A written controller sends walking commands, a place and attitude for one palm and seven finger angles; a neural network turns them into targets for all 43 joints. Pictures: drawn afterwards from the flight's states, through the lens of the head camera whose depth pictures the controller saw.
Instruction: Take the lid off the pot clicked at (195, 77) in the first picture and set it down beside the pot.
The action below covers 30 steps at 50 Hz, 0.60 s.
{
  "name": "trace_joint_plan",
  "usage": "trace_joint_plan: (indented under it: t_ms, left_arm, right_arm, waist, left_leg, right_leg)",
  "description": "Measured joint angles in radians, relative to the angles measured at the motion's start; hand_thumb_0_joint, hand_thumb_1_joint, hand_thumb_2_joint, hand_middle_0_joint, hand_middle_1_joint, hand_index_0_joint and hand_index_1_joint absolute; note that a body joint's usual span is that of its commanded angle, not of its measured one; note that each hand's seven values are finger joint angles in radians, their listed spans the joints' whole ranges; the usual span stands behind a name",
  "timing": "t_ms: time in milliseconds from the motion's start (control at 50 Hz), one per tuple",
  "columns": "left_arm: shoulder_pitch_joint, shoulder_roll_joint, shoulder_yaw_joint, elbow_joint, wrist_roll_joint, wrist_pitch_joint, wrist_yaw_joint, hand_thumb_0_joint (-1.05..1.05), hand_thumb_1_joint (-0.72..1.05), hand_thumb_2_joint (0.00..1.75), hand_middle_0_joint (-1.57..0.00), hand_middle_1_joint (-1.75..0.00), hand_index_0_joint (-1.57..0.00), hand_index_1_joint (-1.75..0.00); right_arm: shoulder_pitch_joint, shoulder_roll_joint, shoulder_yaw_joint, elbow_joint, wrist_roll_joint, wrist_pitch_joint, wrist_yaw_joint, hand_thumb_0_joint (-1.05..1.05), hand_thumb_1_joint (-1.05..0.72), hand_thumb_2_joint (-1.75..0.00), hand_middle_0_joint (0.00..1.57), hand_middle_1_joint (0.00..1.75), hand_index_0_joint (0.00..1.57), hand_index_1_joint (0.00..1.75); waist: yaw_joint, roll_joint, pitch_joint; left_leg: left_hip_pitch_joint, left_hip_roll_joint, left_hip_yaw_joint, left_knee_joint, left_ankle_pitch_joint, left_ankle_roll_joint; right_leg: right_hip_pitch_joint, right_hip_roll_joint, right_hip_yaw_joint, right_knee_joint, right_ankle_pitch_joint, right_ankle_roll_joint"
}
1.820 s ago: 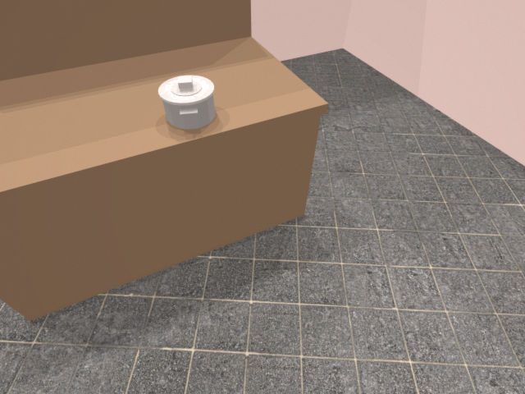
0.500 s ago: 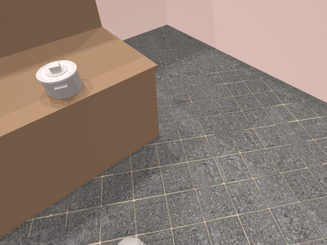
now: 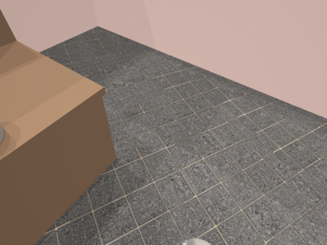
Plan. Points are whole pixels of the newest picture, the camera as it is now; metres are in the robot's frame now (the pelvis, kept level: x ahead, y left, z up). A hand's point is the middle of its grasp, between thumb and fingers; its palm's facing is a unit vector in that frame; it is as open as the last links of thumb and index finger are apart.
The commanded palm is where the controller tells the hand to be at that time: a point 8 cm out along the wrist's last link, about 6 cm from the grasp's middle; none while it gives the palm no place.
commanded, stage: walk to a spot facing it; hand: left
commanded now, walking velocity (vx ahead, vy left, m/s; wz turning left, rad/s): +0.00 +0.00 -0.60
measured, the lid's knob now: out of the picture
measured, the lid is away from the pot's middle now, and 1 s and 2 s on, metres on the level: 0.00 0.00 0.00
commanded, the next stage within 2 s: turn to face it in 0.24 s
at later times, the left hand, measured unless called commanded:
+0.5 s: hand (132, 197) +0.27 +0.12 -0.14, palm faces -0.25 -0.94 -0.23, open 7.4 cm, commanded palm none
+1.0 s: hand (104, 231) +0.17 +0.18 -0.15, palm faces +0.12 -0.94 -0.32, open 7.4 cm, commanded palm none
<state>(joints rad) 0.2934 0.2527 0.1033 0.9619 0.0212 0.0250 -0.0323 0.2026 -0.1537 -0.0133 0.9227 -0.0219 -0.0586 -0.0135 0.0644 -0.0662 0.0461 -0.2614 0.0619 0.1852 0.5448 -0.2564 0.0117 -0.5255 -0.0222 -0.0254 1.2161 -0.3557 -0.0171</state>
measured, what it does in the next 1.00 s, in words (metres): walks ahead: right foot, then left foot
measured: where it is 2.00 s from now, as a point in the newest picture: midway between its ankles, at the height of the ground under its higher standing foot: outside the picture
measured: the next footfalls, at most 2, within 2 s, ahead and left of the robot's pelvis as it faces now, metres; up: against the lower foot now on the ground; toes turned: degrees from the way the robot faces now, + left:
right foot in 0.24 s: +0.18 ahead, -0.13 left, +0.00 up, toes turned -14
left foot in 0.58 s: +0.18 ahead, +0.09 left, +0.00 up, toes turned -7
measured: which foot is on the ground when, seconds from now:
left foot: down 0.00-0.22, up 0.24-0.56, down 0.58-0.94, up 0.96-1.00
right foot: up 0.00-0.22, down 0.24-0.62, up 0.64-0.92, down 0.94-1.00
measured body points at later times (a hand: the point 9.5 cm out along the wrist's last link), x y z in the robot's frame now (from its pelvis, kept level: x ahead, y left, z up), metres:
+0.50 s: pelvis +0.09 -0.02 +0.00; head +0.11 -0.03 +0.45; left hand +0.28 +0.17 -0.12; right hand +0.07 -0.28 -0.15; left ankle +0.12 +0.11 -0.69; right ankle +0.14 -0.12 -0.73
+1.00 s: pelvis +0.11 -0.04 +0.00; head +0.14 -0.07 +0.45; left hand +0.16 +0.23 -0.12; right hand +0.17 -0.30 -0.16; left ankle +0.12 +0.09 -0.70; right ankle +0.11 -0.15 -0.73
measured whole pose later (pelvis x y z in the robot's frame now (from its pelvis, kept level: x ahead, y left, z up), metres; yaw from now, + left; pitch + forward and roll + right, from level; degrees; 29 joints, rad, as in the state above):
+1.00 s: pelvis +0.11 -0.04 +0.00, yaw +4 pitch +0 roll +0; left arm 0.21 0.21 0.07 0.94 0.01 0.02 0.03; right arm 0.24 -0.25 -0.08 0.97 -0.02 0.07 0.00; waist -0.01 0.06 0.05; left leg -0.41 -0.04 -0.09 0.82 -0.44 -0.02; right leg -0.25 -0.02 -0.07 0.55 -0.30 -0.01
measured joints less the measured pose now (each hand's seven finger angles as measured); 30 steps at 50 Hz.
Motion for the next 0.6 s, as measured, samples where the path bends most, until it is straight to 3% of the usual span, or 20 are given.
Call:
trace_joint_plan:
  t_ms: [100, 220, 240, 280, 340, 460, 560, 600]
  left_arm:
    - [-0.088, -0.011, -0.009, -0.061, 0.001, 0.016, -0.009, 0.01, 0.91, 0.9, -0.19, -0.3, -0.19, -0.3]
    - [-0.158, -0.011, -0.025, -0.104, 0.006, 0.011, -0.011, 0.01, 0.91, 0.9, -0.19, -0.3, -0.19, -0.3]
    - [-0.168, -0.005, -0.028, -0.114, 0.008, -0.002, -0.008, 0.01, 0.91, 0.9, -0.19, -0.3, -0.19, -0.3]
    - [-0.195, -0.011, -0.037, -0.124, -0.004, -0.015, 0.004, 0.01, 0.91, 0.9, -0.19, -0.3, -0.19, -0.3]
    - [-0.203, -0.028, -0.048, -0.131, -0.009, 0.0, 0.023, 0.01, 0.91, 0.9, -0.19, -0.3, -0.19, -0.3]
    - [-0.185, -0.053, -0.068, -0.101, 0.003, 0.021, 0.038, 0.01, 0.9, 0.9, -0.2, -0.3, -0.2, -0.3]
    - [-0.16, -0.079, -0.087, -0.06, -0.003, 0.011, 0.045, 0.01, 0.9, 0.9, -0.2, -0.3, -0.2, -0.3]
    - [-0.152, -0.083, -0.087, -0.047, -0.01, 0.013, 0.045, 0.01, 0.9, 0.9, -0.2, -0.3, -0.2, -0.3]
  right_arm:
    - [0.079, -0.038, -0.015, 0.039, -0.002, 0.022, 0.004, 0.01, -0.91, -0.89, 0.2, 0.3, 0.2, 0.29]
    - [0.145, -0.083, -0.038, 0.04, -0.006, 0.049, 0.008, 0.01, -0.91, -0.89, 0.2, 0.3, 0.2, 0.29]
    - [0.154, -0.087, -0.038, 0.037, -0.004, 0.056, 0.011, 0.01, -0.91, -0.89, 0.2, 0.3, 0.2, 0.29]
    - [0.138, -0.099, -0.039, 0.042, 0.001, 0.081, 0.006, 0.01, -0.91, -0.89, 0.2, 0.3, 0.2, 0.29]
    - [0.101, -0.108, -0.037, 0.038, 0.0, 0.107, -0.001, 0.01, -0.91, -0.89, 0.2, 0.3, 0.19, 0.29]
    - [0.062, -0.082, -0.022, 0.002, -0.003, 0.101, -0.002, 0.01, -0.91, -0.89, 0.2, 0.3, 0.19, 0.29]
    - [0.094, -0.04, -0.001, 0.033, 0.002, 0.079, 0.003, 0.0, -0.91, -0.89, 0.2, 0.3, 0.19, 0.29]
    - [0.112, -0.017, 0.008, 0.058, 0.001, 0.077, 0.005, 0.0, -0.91, -0.89, 0.2, 0.3, 0.19, 0.29]
  waist:
    - [-0.04, 0.037, 0.001]
    - [-0.1, 0.077, 0.019]
    - [-0.102, 0.077, 0.018]
    - [-0.105, 0.096, 0.04]
    - [-0.103, 0.107, 0.047]
    - [-0.111, 0.09, 0.001]
    - [-0.108, 0.082, -0.042]
    - [-0.106, 0.071, -0.056]
  left_leg:
    - [0.079, 0.017, 0.067, -0.063, -0.017, -0.01]
    - [0.106, 0.076, 0.128, 0.064, -0.141, -0.055]
    - [0.068, 0.094, 0.121, 0.161, -0.176, -0.057]
    - [-0.042, 0.092, 0.011, 0.418, -0.271, -0.061]
    - [-0.152, 0.07, -0.081, 0.598, -0.242, -0.07]
    - [-0.185, 0.036, -0.121, 0.451, -0.15, -0.058]
    - [-0.044, 0.007, -0.129, 0.119, -0.067, -0.036]
    - [-0.012, -0.007, -0.149, 0.045, -0.058, -0.005]
  right_leg:
    - [-0.052, -0.045, -0.039, -0.274, 0.073, 0.025]
    - [0.079, -0.03, -0.067, -0.554, 0.134, 0.009]
    - [0.086, -0.022, -0.059, -0.567, 0.169, -0.019]
    - [0.069, 0.003, -0.06, -0.513, 0.135, -0.051]
    - [0.103, 0.036, -0.044, -0.555, 0.13, -0.058]
    - [0.17, 0.058, -0.014, -0.686, 0.185, -0.052]
    - [0.223, 0.063, -0.045, -0.725, 0.177, -0.033]
    - [0.221, 0.052, -0.071, -0.696, 0.148, -0.02]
